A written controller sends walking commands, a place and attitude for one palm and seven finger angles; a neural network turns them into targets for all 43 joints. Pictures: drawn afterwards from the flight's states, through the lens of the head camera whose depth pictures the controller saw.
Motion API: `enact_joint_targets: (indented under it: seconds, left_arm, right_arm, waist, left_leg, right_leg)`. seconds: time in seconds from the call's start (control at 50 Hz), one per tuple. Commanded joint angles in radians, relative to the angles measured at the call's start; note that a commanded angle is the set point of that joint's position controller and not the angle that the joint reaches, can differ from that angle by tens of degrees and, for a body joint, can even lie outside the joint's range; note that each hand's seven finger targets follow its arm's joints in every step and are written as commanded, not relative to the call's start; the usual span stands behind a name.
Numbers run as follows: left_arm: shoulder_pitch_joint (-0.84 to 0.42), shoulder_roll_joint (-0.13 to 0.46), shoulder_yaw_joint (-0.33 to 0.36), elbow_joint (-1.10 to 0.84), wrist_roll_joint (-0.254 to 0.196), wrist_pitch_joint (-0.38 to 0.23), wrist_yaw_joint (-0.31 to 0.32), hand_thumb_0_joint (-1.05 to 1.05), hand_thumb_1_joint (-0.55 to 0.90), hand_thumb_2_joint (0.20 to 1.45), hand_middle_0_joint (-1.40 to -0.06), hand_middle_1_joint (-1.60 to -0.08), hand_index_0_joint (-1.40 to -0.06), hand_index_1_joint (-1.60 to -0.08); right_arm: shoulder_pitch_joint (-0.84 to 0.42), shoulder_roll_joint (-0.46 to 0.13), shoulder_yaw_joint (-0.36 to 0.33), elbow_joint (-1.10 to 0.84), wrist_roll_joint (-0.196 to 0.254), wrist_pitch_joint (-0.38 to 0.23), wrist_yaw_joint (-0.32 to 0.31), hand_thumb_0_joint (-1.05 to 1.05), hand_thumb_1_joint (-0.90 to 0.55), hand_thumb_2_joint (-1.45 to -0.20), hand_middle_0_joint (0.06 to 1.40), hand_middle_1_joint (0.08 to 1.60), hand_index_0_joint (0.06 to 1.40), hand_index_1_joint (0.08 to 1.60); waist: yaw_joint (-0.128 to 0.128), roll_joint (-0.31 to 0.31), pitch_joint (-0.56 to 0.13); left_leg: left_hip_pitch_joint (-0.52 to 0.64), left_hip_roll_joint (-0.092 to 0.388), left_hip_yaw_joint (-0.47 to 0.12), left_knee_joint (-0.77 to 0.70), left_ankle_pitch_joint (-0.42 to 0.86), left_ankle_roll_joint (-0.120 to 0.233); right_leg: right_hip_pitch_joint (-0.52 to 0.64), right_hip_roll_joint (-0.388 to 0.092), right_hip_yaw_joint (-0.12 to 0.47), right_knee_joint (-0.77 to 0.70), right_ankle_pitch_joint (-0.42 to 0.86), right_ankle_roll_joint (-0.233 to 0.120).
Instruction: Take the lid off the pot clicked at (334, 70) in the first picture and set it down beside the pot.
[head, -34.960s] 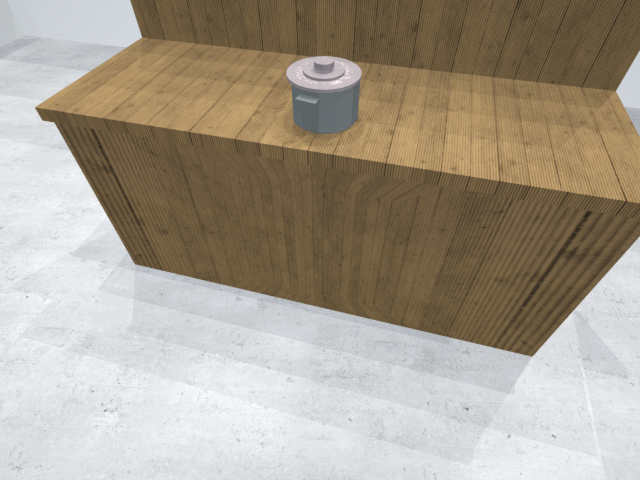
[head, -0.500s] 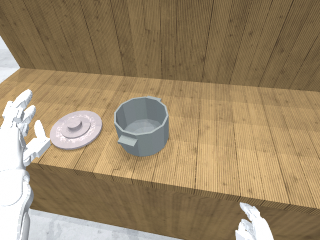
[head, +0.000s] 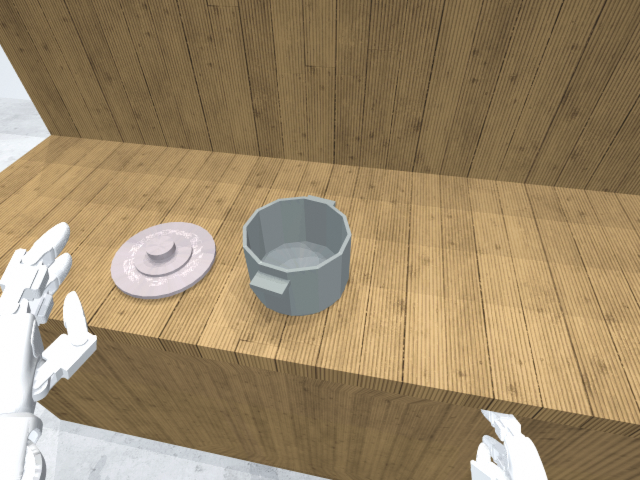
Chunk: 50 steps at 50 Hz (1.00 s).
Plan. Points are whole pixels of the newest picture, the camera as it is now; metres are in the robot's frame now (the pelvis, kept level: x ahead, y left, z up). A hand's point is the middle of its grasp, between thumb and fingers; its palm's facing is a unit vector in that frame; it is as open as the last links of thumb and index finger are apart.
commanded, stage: draw the hand back to the body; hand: left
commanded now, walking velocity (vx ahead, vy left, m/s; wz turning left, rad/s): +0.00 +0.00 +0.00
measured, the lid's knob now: (160, 247) +0.47 +0.34 -0.02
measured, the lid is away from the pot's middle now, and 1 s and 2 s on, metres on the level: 0.25 0.25 0.25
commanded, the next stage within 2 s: step back with the hand held close in 0.16 s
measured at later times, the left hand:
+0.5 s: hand (95, 330) +0.21 +0.25 +0.15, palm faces +0.30 -0.85 -0.43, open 7.4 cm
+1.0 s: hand (50, 403) +0.14 +0.25 +0.15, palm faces +0.33 -0.85 -0.40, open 7.4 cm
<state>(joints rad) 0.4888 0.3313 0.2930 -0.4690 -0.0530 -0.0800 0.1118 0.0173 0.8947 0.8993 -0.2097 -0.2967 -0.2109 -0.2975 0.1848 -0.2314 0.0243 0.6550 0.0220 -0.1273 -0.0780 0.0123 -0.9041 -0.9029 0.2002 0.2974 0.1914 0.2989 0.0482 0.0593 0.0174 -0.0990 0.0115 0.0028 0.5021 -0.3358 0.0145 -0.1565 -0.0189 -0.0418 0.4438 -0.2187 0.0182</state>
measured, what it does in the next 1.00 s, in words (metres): shifts its weight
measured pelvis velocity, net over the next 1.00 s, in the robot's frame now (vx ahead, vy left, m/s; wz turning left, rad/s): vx -0.06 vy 0.02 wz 0.02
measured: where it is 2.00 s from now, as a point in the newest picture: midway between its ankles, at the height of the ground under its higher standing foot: outside the picture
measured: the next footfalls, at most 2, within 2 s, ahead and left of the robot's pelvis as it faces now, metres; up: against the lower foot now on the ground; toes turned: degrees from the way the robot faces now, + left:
right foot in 1.22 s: -0.07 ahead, -0.14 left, +0.00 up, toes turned -8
left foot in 1.68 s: -0.14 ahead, +0.15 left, +0.00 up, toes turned +1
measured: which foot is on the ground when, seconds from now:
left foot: down 0.00-1.00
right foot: down 0.00-1.00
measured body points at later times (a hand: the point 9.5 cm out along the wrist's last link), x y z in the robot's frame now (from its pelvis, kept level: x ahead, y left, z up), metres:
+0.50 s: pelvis -0.01 +0.02 +0.00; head +0.03 +0.03 +0.45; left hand +0.19 +0.29 +0.17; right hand +0.17 -0.22 -0.07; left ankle -0.04 +0.11 -0.74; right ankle +0.02 -0.14 -0.74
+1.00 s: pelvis -0.06 +0.02 -0.02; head -0.04 +0.05 +0.43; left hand +0.11 +0.30 +0.17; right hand +0.12 -0.22 -0.08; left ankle -0.04 +0.11 -0.74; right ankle +0.02 -0.13 -0.74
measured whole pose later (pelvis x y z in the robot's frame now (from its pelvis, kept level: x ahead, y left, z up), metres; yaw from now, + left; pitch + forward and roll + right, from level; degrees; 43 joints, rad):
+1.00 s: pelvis -0.06 +0.02 -0.02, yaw +1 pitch +0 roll -2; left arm 0.59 0.37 0.36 -0.62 -0.04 -0.19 0.12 0.02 0.89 0.90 -0.21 -0.30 -0.21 -0.30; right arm 0.19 -0.20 0.00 0.56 0.03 -0.06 -0.06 0.01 -0.90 -0.90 0.20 0.30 0.21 0.30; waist -0.02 -0.02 0.05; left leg -0.36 -0.01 0.01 0.70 -0.33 0.05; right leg -0.38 -0.05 -0.06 0.57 -0.18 0.04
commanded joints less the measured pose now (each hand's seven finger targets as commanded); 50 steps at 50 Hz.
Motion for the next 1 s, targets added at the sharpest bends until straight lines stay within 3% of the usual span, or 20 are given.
enact_joint_targets:
  seconds: [0.0, 0.02, 0.06, 0.18, 0.22, 0.24, 0.26, 0.3, 0.34, 0.4, 0.48, 0.52, 0.54, 0.6, 0.7, 0.8, 0.88, 0.92, 0.94, 0.98]
  left_arm:
    - [-0.056, 0.185, 0.109, -0.273, 0.006, -0.064, 0.027, 0.000, 0.900, 0.900, -0.200, -0.300, -0.200, -0.300]
    - [-0.060, 0.217, 0.141, -0.256, 0.003, -0.063, 0.034, 0.000, 0.900, 0.900, -0.200, -0.300, -0.200, -0.300]
    - [-0.055, 0.170, 0.111, -0.200, 0.005, -0.052, 0.033, 0.000, 0.900, 0.900, -0.200, -0.300, -0.200, -0.300]
    - [-0.008, 0.156, 0.093, -0.248, 0.009, -0.056, 0.028, 0.000, 0.900, 0.900, -0.200, -0.300, -0.200, -0.300]
    - [-0.021, 0.202, 0.130, -0.270, 0.007, -0.059, 0.031, 0.000, 0.900, 0.900, -0.200, -0.300, -0.200, -0.300]
    - [-0.039, 0.165, 0.097, -0.286, 0.015, -0.062, 0.026, 0.000, 0.900, 0.900, -0.200, -0.300, -0.200, -0.300]
    - [-0.202, 0.330, 0.280, -0.348, -0.016, -0.123, 0.034, 0.000, 0.900, 0.900, -0.200, -0.300, -0.200, -0.300]
    - [-0.068, 0.221, 0.198, -0.202, -0.006, -0.129, 0.021, 0.000, 0.900, 0.900, -0.200, -0.300, -0.200, -0.300]
    - [-0.044, 0.178, 0.163, -0.205, 0.000, -0.144, 0.006, 0.000, 0.900, 0.900, -0.200, -0.300, -0.200, -0.300]
    - [0.066, 0.157, 0.146, -0.252, 0.005, -0.159, -0.003, 0.000, 0.900, 0.900, -0.200, -0.300, -0.200, -0.300]
    - [0.179, 0.212, 0.208, -0.361, 0.013, -0.182, 0.003, 0.000, 0.900, 0.900, -0.200, -0.300, -0.200, -0.300]
    - [0.189, 0.285, 0.273, -0.422, 0.012, -0.190, 0.017, 0.000, 0.900, 0.900, -0.200, -0.300, -0.200, -0.300]
    - [0.223, 0.238, 0.243, -0.421, 0.007, -0.192, 0.015, 0.000, 0.900, 0.900, -0.200, -0.300, -0.200, -0.300]
    - [0.212, 0.243, 0.250, -0.426, -0.001, -0.192, 0.019, 0.000, 0.900, 0.900, -0.200, -0.300, -0.200, -0.300]
    - [0.139, 0.203, 0.213, -0.343, -0.005, -0.180, 0.022, 0.000, 0.900, 0.900, -0.200, -0.300, -0.200, -0.300]
    - [0.061, 0.181, 0.167, -0.290, -0.002, -0.166, 0.018, 0.000, 0.900, 0.900, -0.200, -0.300, -0.200, -0.300]
    - [0.061, 0.212, 0.179, -0.307, 0.004, -0.166, 0.027, 0.000, 0.900, 0.900, -0.200, -0.300, -0.200, -0.300]
    - [0.071, 0.275, 0.232, -0.378, 0.006, -0.175, 0.039, 0.000, 0.900, 0.900, -0.200, -0.300, -0.200, -0.300]
    - [0.114, 0.230, 0.208, -0.374, 0.005, -0.180, 0.037, 0.000, 0.900, 0.900, -0.200, -0.300, -0.200, -0.300]
    - [0.136, 0.232, 0.220, -0.409, 0.009, -0.194, 0.043, 0.000, 0.900, 0.900, -0.200, -0.300, -0.200, -0.300]
  right_arm:
    - [-0.165, -0.096, -0.029, -0.190, -0.003, -0.068, -0.004, 0.000, -0.900, -0.900, 0.200, 0.300, 0.200, 0.300]
    - [-0.166, -0.097, -0.032, -0.180, -0.002, -0.066, -0.008, 0.000, -0.900, -0.900, 0.200, 0.300, 0.200, 0.300]
    - [-0.159, -0.096, -0.031, -0.180, -0.002, -0.062, -0.012, 0.000, -0.900, -0.900, 0.200, 0.300, 0.200, 0.300]
    - [-0.157, -0.095, -0.032, -0.192, -0.004, -0.067, -0.007, 0.000, -0.900, -0.900, 0.200, 0.300, 0.200, 0.300]
    - [-0.161, -0.098, -0.034, -0.189, -0.002, -0.065, -0.007, 0.000, -0.900, -0.900, 0.200, 0.300, 0.200, 0.300]
    - [-0.158, -0.094, -0.027, -0.200, -0.005, -0.068, -0.006, 0.000, -0.900, -0.900, 0.200, 0.300, 0.200, 0.300]
    - [-0.107, -0.109, -0.028, -0.226, 0.001, -0.039, -0.014, 0.000, -0.900, -0.900, 0.200, 0.300, 0.200, 0.300]
    - [-0.107, -0.085, -0.039, -0.187, -0.010, -0.018, -0.014, 0.000, -0.900, -0.900, 0.200, 0.300, 0.200, 0.300]
    - [-0.111, -0.091, -0.039, -0.205, -0.009, -0.010, -0.008, 0.000, -0.900, -0.900, 0.200, 0.300, 0.200, 0.300]
    - [-0.115, -0.104, -0.058, -0.229, -0.009, 0.002, 0.001, 0.000, -0.900, -0.900, 0.200, 0.300, 0.200, 0.300]
    - [-0.118, -0.101, -0.073, -0.263, -0.006, 0.015, 0.018, 0.000, -0.900, -0.900, 0.200, 0.300, 0.200, 0.300]
    - [-0.123, -0.108, -0.080, -0.275, -0.002, 0.020, 0.021, 0.000, -0.900, -0.900, 0.200, 0.300, 0.200, 0.300]
    - [-0.113, -0.090, -0.074, -0.278, -0.001, 0.021, 0.020, 0.000, -0.900, -0.900, 0.200, 0.300, 0.200, 0.300]
    - [-0.105, -0.095, -0.084, -0.272, 0.002, 0.023, 0.015, 0.000, -0.900, -0.900, 0.200, 0.300, 0.200, 0.300]
    - [-0.078, -0.102, -0.082, -0.243, 0.000, 0.002, 0.007, 0.000, -0.900, -0.900, 0.200, 0.300, 0.200, 0.300]
    - [-0.056, -0.109, -0.082, -0.243, 0.007, 0.005, 0.002, 0.000, -0.900, -0.900, 0.200, 0.300, 0.200, 0.300]
    - [-0.036, -0.094, -0.080, -0.247, 0.003, 0.015, 0.007, 0.000, -0.900, -0.900, 0.200, 0.300, 0.200, 0.300]
    - [-0.056, -0.096, -0.079, -0.260, 0.006, 0.017, 0.007, 0.000, -0.900, -0.900, 0.200, 0.300, 0.200, 0.300]
    - [-0.060, -0.086, -0.069, -0.263, 0.006, 0.014, 0.007, 0.000, -0.900, -0.900, 0.200, 0.300, 0.200, 0.300]
    - [-0.087, -0.100, -0.072, -0.282, 0.008, 0.005, 0.004, 0.000, -0.900, -0.900, 0.200, 0.300, 0.200, 0.300]
  waist:
    - [0.013, 0.028, -0.077]
    - [0.007, 0.004, -0.055]
    - [0.006, -0.011, -0.032]
    - [0.016, -0.005, -0.074]
    - [0.014, -0.010, -0.076]
    - [0.013, 0.020, -0.094]
    - [-0.016, -0.025, 0.039]
    - [-0.033, -0.193, 0.053]
    - [-0.044, -0.146, -0.010]
    - [-0.033, 0.016, -0.112]
    - [-0.028, 0.020, -0.231]
    - [-0.031, 0.028, -0.257]
    - [-0.035, 0.021, -0.251]
    - [-0.036, 0.080, -0.190]
    - [-0.046, 0.099, -0.076]
    - [-0.061, -0.100, -0.038]
    - [-0.073, -0.210, -0.046]
    - [-0.067, -0.177, -0.082]
    - [-0.069, -0.148, -0.097]
    - [-0.061, 0.015, -0.081]
  left_leg:
    - [-0.027, 0.040, -0.016, -0.087, 0.240, 0.008]
    - [-0.039, 0.042, -0.023, -0.087, 0.221, 0.006]
    - [-0.047, 0.041, -0.019, -0.086, 0.226, 0.009]
    - [-0.034, 0.040, -0.025, -0.084, 0.259, 0.007]
    - [-0.037, 0.045, -0.031, -0.081, 0.270, 0.003]
    - [-0.032, 0.036, -0.019, -0.088, 0.286, 0.004]
    - [-0.089, 0.059, -0.027, -0.089, 0.163, 0.031]
    - [-0.089, 0.052, -0.035, -0.044, 0.136, 0.038]
    - [-0.075, 0.057, -0.026, -0.050, 0.200, 0.038]
    - [-0.057, 0.097, -0.036, -0.064, 0.385, 0.048]
    - [-0.049, 0.134, -0.072, -0.046, 0.575, 0.058]
    - [-0.076, 0.149, -0.094, -0.045, 0.561, 0.060]
    - [-0.077, 0.144, -0.092, -0.039, 0.587, 0.058]
    - [-0.115, 0.173, -0.107, -0.048, 0.589, 0.065]
    - [-0.211, 0.209, -0.122, -0.070, 0.463, 0.074]
    - [-0.289, 0.109, -0.091, 0.041, 0.049, 0.046]
    - [-0.226, 0.026, -0.065, 0.175, -0.149, 0.036]
    - [-0.216, 0.033, -0.079, 0.149, -0.136, 0.041]
    - [-0.217, 0.038, -0.084, 0.103, -0.119, 0.048]
    - [-0.310, 0.109, -0.162, -0.054, -0.139, 0.070]
  right_leg:
    - [0.017, -0.032, -0.014, -0.059, 0.120, -0.061]
    - [0.012, -0.028, -0.011, -0.054, 0.111, -0.063]
    - [-0.003, -0.026, -0.017, -0.059, 0.107, -0.060]
    - [0.016, -0.029, -0.020, -0.042, 0.130, -0.060]
    - [0.024, -0.027, -0.016, -0.026, 0.145, -0.063]
    - [0.028, -0.025, -0.018, -0.031, 0.149, -0.060]
    - [-0.080, -0.072, 0.120, -0.099, 0.217, -0.052]
    - [-0.098, -0.113, 0.148, -0.117, 0.266, -0.052]
    - [-0.052, -0.121, 0.137, -0.073, 0.346, -0.049]
    - [0.007, -0.117, 0.094, -0.002, 0.430, -0.027]
    - [0.044, -0.102, 0.051, 0.071, 0.413, -0.017]
    - [0.048, -0.102, 0.057, 0.100, 0.353, -0.017]
    - [0.030, -0.096, 0.039, 0.108, 0.332, -0.016]
    - [-0.026, -0.090, 0.022, 0.138, 0.194, -0.009]
    - [-0.067, -0.088, 0.011, 0.150, 0.032, -0.008]
    - [-0.100, -0.156, 0.116, 0.052, 0.214, -0.046]
    - [-0.234, -0.243, 0.226, -0.122, -0.031, -0.097]
    - [-0.218, -0.237, 0.216, -0.113, -0.072, -0.100]
    - [-0.192, -0.216, 0.174, -0.073, -0.039, -0.088]
    - [-0.144, -0.138, 0.101, 0.047, -0.023, -0.047]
